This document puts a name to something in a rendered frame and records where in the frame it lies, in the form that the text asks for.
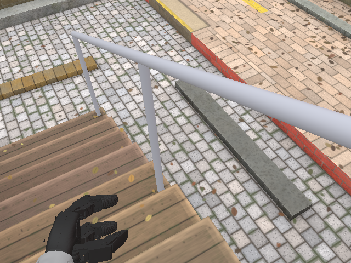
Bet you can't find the left robot hand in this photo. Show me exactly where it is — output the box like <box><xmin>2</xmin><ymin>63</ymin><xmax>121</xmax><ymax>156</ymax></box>
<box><xmin>43</xmin><ymin>195</ymin><xmax>128</xmax><ymax>263</ymax></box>

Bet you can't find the robot left forearm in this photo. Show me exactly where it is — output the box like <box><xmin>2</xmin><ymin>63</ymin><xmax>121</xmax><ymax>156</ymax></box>
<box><xmin>36</xmin><ymin>250</ymin><xmax>74</xmax><ymax>263</ymax></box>

